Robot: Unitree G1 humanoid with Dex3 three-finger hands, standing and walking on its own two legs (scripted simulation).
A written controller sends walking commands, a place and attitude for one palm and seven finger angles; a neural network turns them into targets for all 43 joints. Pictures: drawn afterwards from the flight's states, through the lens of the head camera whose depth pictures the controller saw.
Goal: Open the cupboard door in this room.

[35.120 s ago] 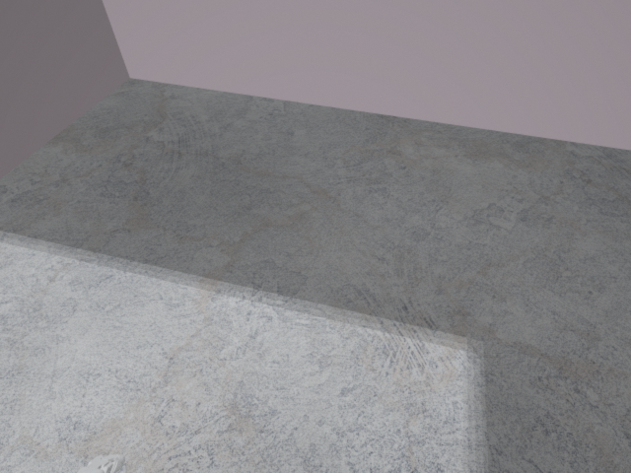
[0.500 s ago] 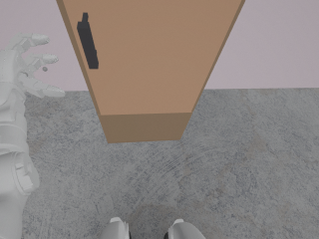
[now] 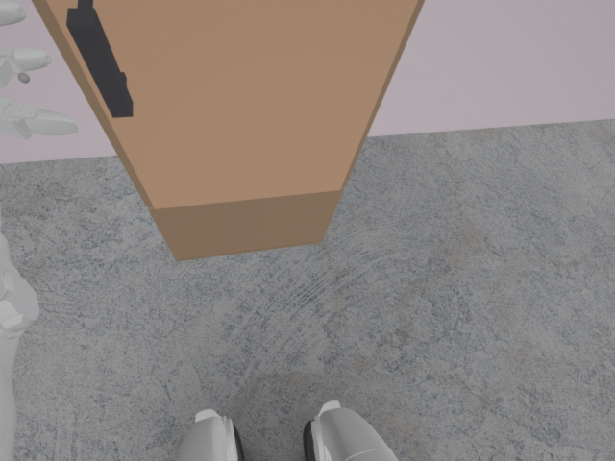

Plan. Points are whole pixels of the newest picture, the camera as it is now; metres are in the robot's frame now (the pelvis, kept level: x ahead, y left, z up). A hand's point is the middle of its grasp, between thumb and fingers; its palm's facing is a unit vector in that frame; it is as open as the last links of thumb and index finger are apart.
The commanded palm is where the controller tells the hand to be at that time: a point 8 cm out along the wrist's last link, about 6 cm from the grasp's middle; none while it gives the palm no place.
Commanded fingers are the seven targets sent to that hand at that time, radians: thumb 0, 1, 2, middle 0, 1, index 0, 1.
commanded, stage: move the hooked fingers beside the handle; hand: left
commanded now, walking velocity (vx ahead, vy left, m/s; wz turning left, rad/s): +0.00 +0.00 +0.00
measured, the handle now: (105, 56) +0.59 +0.17 +0.10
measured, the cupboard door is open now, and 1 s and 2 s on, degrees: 0 0 0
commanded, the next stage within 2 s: slide the fingers in behind the handle in 0.62 s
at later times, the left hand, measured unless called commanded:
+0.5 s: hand (29, 90) +0.54 +0.24 +0.10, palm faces +0.05 -1.00 +0.01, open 14.0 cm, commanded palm +0.52 +0.27 +0.10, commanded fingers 0.00 -0.50 0.30 -0.30 -1.20 -0.30 -1.20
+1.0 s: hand (51, 88) +0.54 +0.22 +0.10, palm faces +0.05 -1.00 +0.00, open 14.0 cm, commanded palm +0.52 +0.25 +0.10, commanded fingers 0.00 -0.50 0.30 -0.30 -1.20 -0.30 -1.20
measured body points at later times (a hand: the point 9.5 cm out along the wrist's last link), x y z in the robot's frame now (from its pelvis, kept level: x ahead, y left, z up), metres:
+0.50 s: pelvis +0.00 +0.00 +0.00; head +0.14 +0.04 +0.43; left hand +0.53 +0.29 +0.11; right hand +0.00 -0.26 -0.10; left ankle +0.02 +0.10 -0.68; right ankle -0.01 -0.13 -0.68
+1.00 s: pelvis +0.00 +0.00 +0.00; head +0.14 +0.03 +0.43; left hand +0.53 +0.27 +0.11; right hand -0.05 -0.27 -0.10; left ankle +0.02 +0.10 -0.68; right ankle -0.01 -0.13 -0.68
